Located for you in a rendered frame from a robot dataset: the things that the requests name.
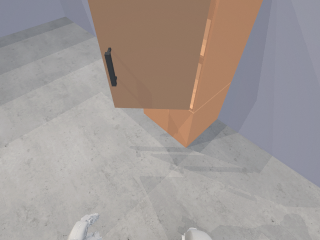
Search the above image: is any cupboard door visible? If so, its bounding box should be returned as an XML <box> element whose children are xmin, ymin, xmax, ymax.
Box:
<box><xmin>87</xmin><ymin>0</ymin><xmax>211</xmax><ymax>110</ymax></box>

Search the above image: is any robot left hand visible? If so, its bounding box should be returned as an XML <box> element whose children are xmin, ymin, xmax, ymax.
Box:
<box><xmin>67</xmin><ymin>213</ymin><xmax>102</xmax><ymax>240</ymax></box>

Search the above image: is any robot right thigh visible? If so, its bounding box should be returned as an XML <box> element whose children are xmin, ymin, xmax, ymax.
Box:
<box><xmin>180</xmin><ymin>230</ymin><xmax>212</xmax><ymax>240</ymax></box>

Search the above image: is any handle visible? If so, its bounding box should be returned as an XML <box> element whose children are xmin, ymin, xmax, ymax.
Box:
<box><xmin>104</xmin><ymin>47</ymin><xmax>117</xmax><ymax>87</ymax></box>

